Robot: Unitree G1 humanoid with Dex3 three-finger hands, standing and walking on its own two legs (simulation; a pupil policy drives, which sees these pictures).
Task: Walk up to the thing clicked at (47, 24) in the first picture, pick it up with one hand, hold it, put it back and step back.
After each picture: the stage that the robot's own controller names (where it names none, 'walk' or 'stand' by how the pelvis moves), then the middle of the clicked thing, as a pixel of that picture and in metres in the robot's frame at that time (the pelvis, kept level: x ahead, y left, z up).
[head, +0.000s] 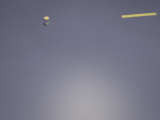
stand; (47, 21) +1.85 +0.50 -0.72
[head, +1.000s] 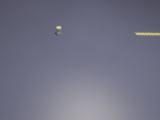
walk; (58, 31) +1.73 +0.24 -0.70
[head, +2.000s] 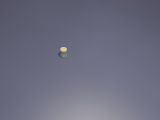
walk; (63, 52) +1.14 +0.14 -0.71
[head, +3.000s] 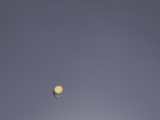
walk; (58, 92) +0.69 +0.17 -0.71
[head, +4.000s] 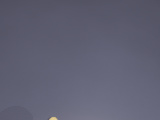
walk; out of the picture +0.46 +0.17 -0.71
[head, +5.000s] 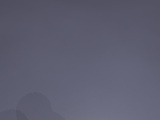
stand; out of the picture +0.38 +0.15 -0.71
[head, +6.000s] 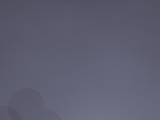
stand; out of the picture +0.36 +0.16 -0.72
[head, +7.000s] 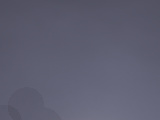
stand; out of the picture +0.35 +0.16 -0.73
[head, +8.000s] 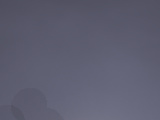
stand; out of the picture +0.35 +0.16 -0.73
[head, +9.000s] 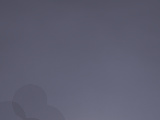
stand; out of the picture +0.34 +0.15 -0.73
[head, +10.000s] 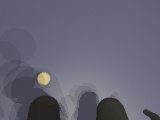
go down; (44, 80) +0.41 +0.17 -0.44
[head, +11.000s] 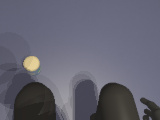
go down; (33, 66) +0.43 +0.20 -0.31
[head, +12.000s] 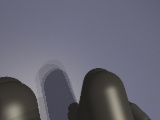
close in; out of the picture +0.41 +0.23 -0.23
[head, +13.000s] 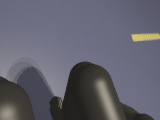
close; out of the picture +0.41 +0.25 -0.22
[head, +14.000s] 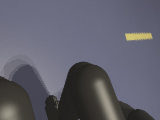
lift; out of the picture +0.39 +0.24 -0.23
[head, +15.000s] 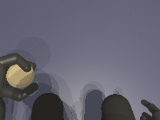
lift; (24, 80) +0.33 +0.19 -0.03
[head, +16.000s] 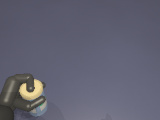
hold; (35, 98) +0.30 +0.17 +0.00
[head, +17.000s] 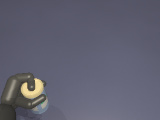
hold; (36, 96) +0.31 +0.17 +0.00
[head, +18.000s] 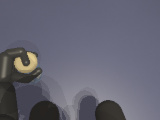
crouch; (29, 69) +0.39 +0.18 -0.08
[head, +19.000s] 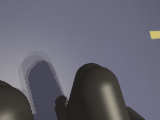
lower; out of the picture +0.40 +0.25 -0.23
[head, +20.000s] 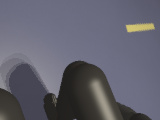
lower; out of the picture +0.43 +0.27 -0.23
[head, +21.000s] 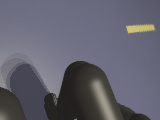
lower; out of the picture +0.43 +0.27 -0.23
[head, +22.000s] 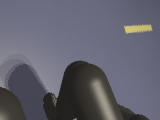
lower; out of the picture +0.43 +0.27 -0.23
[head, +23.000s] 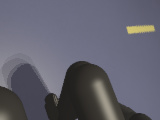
loosen; out of the picture +0.42 +0.27 -0.23
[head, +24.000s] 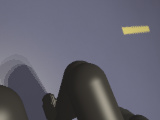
withdraw; out of the picture +0.41 +0.24 -0.23
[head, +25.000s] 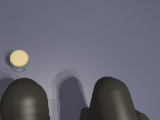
stand; (19, 62) +0.42 +0.21 -0.28
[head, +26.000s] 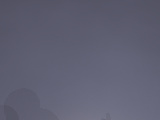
stand; out of the picture +0.36 +0.13 -0.64
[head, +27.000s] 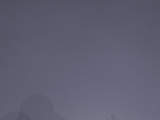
stand; out of the picture +0.38 +0.15 -0.66
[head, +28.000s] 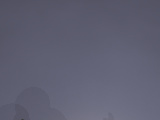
stand; out of the picture +0.37 +0.14 -0.67
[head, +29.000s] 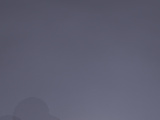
stand; out of the picture +0.39 +0.14 -0.72
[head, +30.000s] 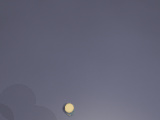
walk; (69, 110) +0.46 +0.11 -0.70
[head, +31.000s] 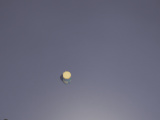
walk; (66, 78) +0.70 +0.09 -0.69
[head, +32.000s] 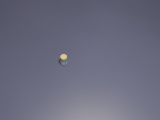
stand; (63, 60) +1.01 +0.17 -0.70
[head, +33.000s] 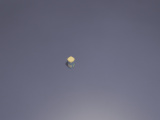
stand; (71, 62) +1.03 +0.12 -0.71
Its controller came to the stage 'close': yes
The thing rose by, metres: 0.71
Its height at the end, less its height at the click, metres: +0.00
